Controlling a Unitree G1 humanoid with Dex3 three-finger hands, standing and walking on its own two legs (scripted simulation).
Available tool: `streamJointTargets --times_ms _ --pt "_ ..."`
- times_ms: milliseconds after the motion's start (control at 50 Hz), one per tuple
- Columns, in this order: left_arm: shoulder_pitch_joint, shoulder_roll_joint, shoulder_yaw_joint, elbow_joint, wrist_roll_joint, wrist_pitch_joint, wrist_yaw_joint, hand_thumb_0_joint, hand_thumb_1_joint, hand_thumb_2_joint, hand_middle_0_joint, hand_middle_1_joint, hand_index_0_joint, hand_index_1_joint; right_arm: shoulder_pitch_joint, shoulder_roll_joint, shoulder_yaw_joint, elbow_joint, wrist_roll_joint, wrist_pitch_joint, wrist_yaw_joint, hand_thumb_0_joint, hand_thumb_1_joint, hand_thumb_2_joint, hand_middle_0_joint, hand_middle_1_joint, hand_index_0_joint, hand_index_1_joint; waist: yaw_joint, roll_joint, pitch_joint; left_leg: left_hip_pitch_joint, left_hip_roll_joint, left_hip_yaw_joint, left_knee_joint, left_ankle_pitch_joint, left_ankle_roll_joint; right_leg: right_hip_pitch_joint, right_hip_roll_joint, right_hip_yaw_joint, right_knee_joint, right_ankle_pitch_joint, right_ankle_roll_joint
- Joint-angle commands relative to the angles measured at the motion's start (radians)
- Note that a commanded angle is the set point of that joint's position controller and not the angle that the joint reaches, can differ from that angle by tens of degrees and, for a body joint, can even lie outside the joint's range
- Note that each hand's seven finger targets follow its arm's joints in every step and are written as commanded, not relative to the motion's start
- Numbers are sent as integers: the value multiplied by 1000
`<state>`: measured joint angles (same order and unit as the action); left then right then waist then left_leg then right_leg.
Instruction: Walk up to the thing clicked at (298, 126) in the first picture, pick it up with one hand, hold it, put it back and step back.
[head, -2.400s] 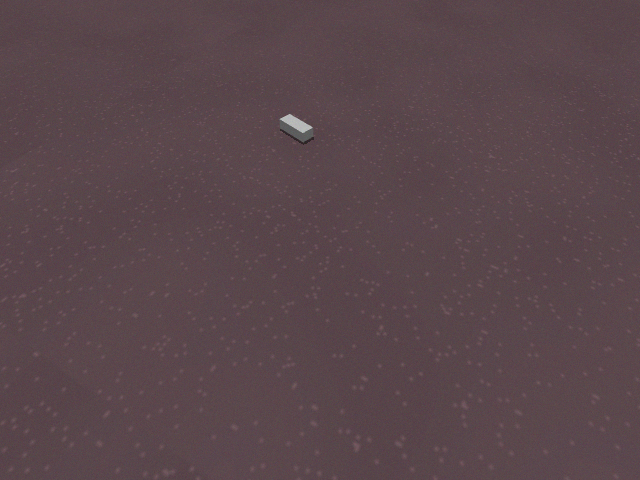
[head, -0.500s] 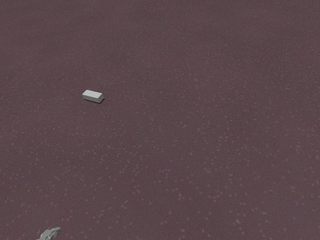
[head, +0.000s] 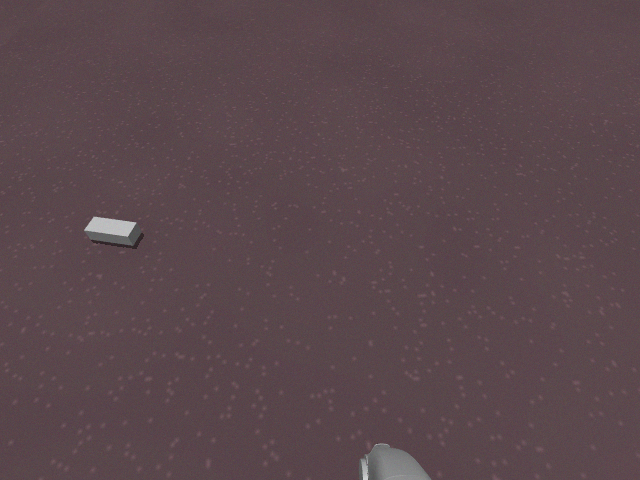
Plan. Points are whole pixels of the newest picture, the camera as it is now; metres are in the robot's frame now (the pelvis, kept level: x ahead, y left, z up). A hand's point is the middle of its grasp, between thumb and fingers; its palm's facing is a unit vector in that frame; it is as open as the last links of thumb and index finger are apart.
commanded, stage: walk up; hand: left
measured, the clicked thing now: (113, 231) +1.18 +0.77 -0.74
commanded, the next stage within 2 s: none
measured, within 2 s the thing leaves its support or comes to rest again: neither
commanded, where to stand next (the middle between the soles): +0.78 +0.60 m, yaw -14 degrees
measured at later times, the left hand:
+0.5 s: hand (20, 422) +0.26 +0.43 -0.14, palm faces -0.10 -0.84 -0.53, open 7.4 cm
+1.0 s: hand (8, 289) +0.49 +0.53 -0.12, palm faces -0.13 -0.81 -0.57, open 7.4 cm
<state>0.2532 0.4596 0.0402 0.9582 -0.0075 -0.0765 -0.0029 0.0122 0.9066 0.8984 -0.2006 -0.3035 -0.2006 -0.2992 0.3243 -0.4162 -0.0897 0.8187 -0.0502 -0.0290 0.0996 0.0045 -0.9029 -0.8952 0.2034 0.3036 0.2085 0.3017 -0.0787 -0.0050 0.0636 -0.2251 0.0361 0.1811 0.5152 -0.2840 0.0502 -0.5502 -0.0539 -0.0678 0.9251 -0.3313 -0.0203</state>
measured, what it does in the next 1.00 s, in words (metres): walks ahead: right foot, then left foot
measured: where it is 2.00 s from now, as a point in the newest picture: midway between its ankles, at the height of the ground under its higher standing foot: (144, 356)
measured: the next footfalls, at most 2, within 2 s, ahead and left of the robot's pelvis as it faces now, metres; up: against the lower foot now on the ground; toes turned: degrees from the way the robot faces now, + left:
right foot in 0.14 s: +0.21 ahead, -0.08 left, +0.00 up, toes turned -8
left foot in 0.52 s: +0.37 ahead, +0.30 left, +0.00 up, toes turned +1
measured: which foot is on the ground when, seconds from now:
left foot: down 0.00-0.16, up 0.18-0.50, down 0.52-0.86, up 0.88-1.00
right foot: up 0.00-0.12, down 0.14-0.54, up 0.56-0.84, down 0.86-1.00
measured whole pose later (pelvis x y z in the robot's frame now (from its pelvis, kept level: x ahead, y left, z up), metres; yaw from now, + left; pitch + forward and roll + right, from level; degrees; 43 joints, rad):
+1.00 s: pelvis +0.37 +0.24 -0.02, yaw -8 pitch -2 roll -2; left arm 0.29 0.41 0.04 0.88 0.02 -0.11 0.07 0.01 0.90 0.90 -0.21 -0.30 -0.21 -0.30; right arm 0.29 -0.44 -0.08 0.83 -0.06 0.08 0.09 0.01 -0.91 -0.90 0.20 0.30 0.21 0.30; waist -0.02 0.15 0.08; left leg -0.50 0.04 -0.04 1.16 -0.44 0.00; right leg -0.38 -0.03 -0.13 0.69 -0.27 -0.04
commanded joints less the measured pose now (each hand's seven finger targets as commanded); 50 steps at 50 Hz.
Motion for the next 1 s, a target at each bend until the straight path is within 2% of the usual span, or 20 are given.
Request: streamJointTargets --times_ms 0,60,100,120,140,160,280,420,480,500,520,540,580,620,720,800,820,840,860,980 --pt "-30 175 58 -88 0 -20 7 0 900 900 -200 -300 -200 -300 -41 -251 -78 -104 3 -17 -17 0 -900 -900 200 300 200 300 15 122 -15 46 258 -246 -271 -74 173 20 -39 7 -164 76 -1" --pt "16 144 61 -82 -1 -31 12 0 900 900 -200 -300 -200 -300 -81 -234 -67 -122 2 -3 -15 0 -900 -900 200 300 200 300 65 57 -47 9 205 -136 -111 159 125 225 12 -44 -328 177 -19" --pt "181 199 94 -44 5 -34 32 0 900 900 -200 -300 -200 -300 -73 -192 -46 -139 6 -1 -16 0 -900 -900 200 300 200 300 159 -62 -154 -127 119 -42 192 330 40 561 28 -20 -405 184 -49" --pt "287 272 122 -38 14 -38 47 0 900 900 -200 -300 -200 -300 -53 -158 -34 -153 6 -3 -19 0 -900 -900 200 300 200 300 215 -202 -197 -327 40 -45 441 100 -8 726 -130 247 -495 16 -112" --pt "256 336 126 -82 11 -40 61 0 900 900 -200 -300 -200 -300 17 -148 -26 -152 4 8 -20 0 -900 -900 200 300 200 300 164 -228 -200 -487 -10 -149 614 -285 -53 755 -385 662 -599 -107 -191" --pt "191 338 116 -98 -7 -33 69 0 900 900 -200 -300 -200 -300 -29 -256 -58 -135 -5 27 -27 0 -900 -900 200 300 200 300 153 -70 -151 -521 27 -263 695 -260 -56 636 -427 786 -630 -227 -286" --pt "82 270 98 -138 5 -57 63 0 900 900 -200 -300 -200 -300 -22 -219 -64 -75 1 41 -6 0 -900 -900 200 300 200 300 64 -85 -36 -387 105 -262 565 -77 -69 336 -233 270 -559 236 -204" --pt "49 341 112 -143 31 -67 68 0 900 900 -200 -300 -200 -300 -162 -212 -85 -116 1 45 36 0 -900 -900 200 300 200 300 64 -136 -29 -204 116 -165 299 42 -51 131 -196 159 -526 9 -181" --pt "-25 322 99 -149 39 -51 71 0 900 900 -200 -300 -200 -300 -7 -231 -112 -64 -3 40 29 0 -900 -900 200 300 200 300 -56 -71 -85 98 43 -76 180 -1 -29 -23 -158 86 -306 42 -129" --pt "19 241 74 -141 43 -45 72 0 900 900 -200 -300 -200 -300 117 -272 -132 -19 -11 34 19 0 -900 -900 200 300 200 300 -110 129 -154 252 21 -117 106 -77 -7 -65 -92 24 -14 81 -89" --pt "68 131 42 -153 21 -42 73 0 900 900 -200 -300 -200 -300 169 -368 -148 -29 -27 22 3 0 -900 -900 200 300 200 300 -124 447 -129 279 246 -518 -144 -217 40 -251 79 27 271 -197 -27" --pt "62 183 49 -138 6 -35 94 0 900 900 -200 -300 -200 -300 60 -437 -155 -58 14 19 -10 0 -900 -900 200 300 200 300 -68 431 -121 235 370 -784 -275 -303 143 -325 82 85 375 -254 -44" --pt "40 242 49 -90 -7 -38 87 0 900 900 -200 -300 -200 -300 -53 -327 -123 -95 19 22 -24 0 -900 -900 200 300 200 300 -15 183 -32 69 316 -559 -206 -228 157 -254 9 130 363 -124 -44" --pt "123 251 59 -31 -12 -43 77 0 900 900 -200 -300 -200 -300 -98 -287 -99 -106 18 13 -31 0 -900 -900 200 300 200 300 37 225 -30 41 259 -415 -137 -44 164 -162 -44 97 234 -75 -34" --pt "107 191 58 -50 -4 -41 67 0 900 900 -200 -300 -200 -300 -77 -249 -75 -124 -9 19 -24 0 -900 -900 200 300 200 300 24 224 -63 24 249 -294 -105 254 229 26 -18 -26 -67 -64 -11" --pt "298 223 96 -7 9 -45 81 0 900 900 -200 -300 -200 -300 -201 -197 -47 -184 0 43 -12 0 -900 -900 200 300 200 300 173 42 -130 -259 137 -138 157 110 115 521 13 -3 -375 211 -29" --pt "373 300 128 -5 26 -47 94 0 900 900 -200 -300 -200 -300 -165 -142 -30 -192 9 40 -12 0 -900 -900 200 300 200 300 222 -140 -157 -418 52 -85 407 -9 40 662 -117 236 -496 20 -72" --pt "328 364 130 -59 32 -49 106 0 900 900 -200 -300 -200 -300 -78 -132 -24 -181 6 53 -16 0 -900 -900 200 300 200 300 166 -166 -169 -522 -18 -185 615 -258 -21 652 -382 672 -632 -168 -150" --pt "219 367 122 -97 14 -41 113 0 900 900 -200 -300 -200 -300 -63 -233 -57 -156 -3 75 -26 0 -900 -900 200 300 200 300 139 -8 -134 -535 25 -280 712 -273 -41 538 -460 775 -674 -369 -236" --pt "104 287 106 -119 22 -53 93 0 900 900 -200 -300 -200 -300 -10 -251 -78 -58 -7 84 -13 0 -900 -900 200 300 200 300 75 -75 -15 -414 83 -297 667 -78 -65 246 -256 304 -574 -109 -183"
